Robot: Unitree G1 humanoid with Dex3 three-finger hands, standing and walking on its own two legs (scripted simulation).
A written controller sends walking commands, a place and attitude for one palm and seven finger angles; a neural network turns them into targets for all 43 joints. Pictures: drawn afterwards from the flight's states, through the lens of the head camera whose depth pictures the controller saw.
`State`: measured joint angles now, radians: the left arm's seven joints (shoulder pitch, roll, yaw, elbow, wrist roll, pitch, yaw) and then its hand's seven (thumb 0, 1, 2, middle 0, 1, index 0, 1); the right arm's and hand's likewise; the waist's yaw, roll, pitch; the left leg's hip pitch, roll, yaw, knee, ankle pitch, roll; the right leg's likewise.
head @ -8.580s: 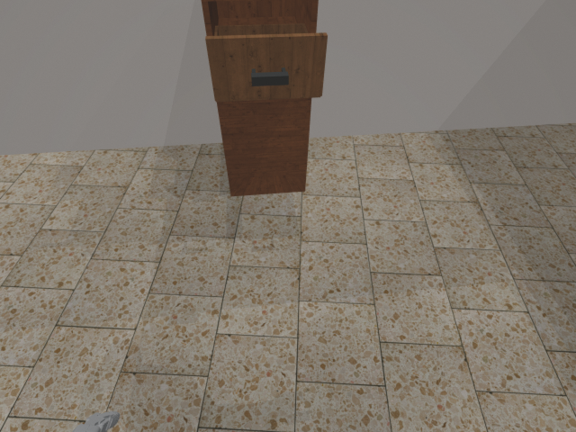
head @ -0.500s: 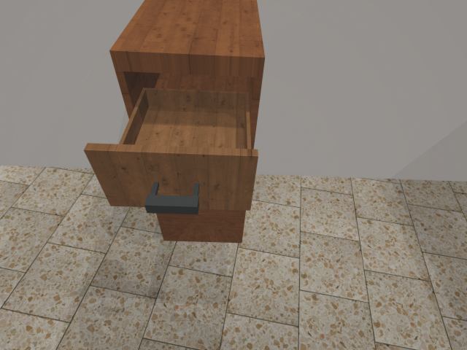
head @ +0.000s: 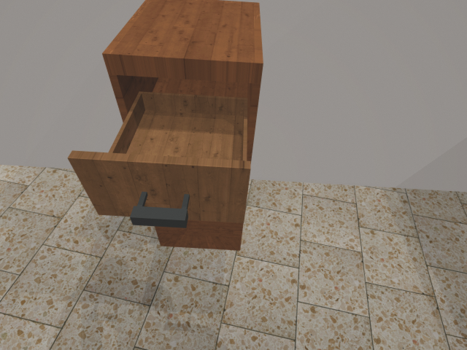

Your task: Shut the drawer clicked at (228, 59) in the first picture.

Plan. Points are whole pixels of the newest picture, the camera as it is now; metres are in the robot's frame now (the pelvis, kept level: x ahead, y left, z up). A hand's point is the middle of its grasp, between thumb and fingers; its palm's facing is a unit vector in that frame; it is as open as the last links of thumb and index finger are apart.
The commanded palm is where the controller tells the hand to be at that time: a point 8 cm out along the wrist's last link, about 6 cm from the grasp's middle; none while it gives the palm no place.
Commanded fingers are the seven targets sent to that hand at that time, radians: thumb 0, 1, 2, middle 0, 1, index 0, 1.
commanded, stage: shuffle to correct the standing spot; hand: left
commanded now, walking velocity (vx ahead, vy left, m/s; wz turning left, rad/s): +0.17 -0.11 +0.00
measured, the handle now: (162, 207) +0.37 +0.17 +0.02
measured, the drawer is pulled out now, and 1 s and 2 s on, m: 0.29 0.29 0.29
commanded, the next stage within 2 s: come to a stop and stand still in 0.12 s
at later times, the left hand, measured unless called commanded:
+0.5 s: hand out of the picture +0.11 +0.12 -0.17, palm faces +0.03 -0.97 -0.22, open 7.3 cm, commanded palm none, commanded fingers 0.00 0.90 0.90 -0.20 -0.30 -0.20 -0.30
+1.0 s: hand out of the picture +0.06 +0.16 -0.17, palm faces +0.02 -0.96 -0.26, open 7.4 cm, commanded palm none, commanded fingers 0.00 0.90 0.90 -0.20 -0.30 -0.20 -0.30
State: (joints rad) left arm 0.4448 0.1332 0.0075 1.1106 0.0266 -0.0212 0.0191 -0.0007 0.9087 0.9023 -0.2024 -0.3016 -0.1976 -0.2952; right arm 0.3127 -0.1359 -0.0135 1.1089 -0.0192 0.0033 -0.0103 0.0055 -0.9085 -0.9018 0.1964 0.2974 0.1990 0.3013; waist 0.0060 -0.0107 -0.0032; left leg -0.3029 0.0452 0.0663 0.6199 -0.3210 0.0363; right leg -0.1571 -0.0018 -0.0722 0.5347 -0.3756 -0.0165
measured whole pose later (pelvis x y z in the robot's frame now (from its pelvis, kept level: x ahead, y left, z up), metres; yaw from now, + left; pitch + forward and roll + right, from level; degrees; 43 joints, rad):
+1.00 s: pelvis +0.03 -0.04 -0.01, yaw +0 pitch -2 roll -1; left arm 0.31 0.20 0.00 0.95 0.03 0.03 0.04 0.00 0.91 0.90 -0.21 -0.30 -0.20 -0.30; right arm 0.21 -0.17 -0.04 0.91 -0.02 0.03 0.00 0.00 -0.91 -0.90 0.20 0.30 0.20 0.30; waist 0.00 0.02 0.01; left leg -0.34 0.00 0.12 0.61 -0.24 0.07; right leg -0.26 -0.04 -0.03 0.63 -0.33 0.02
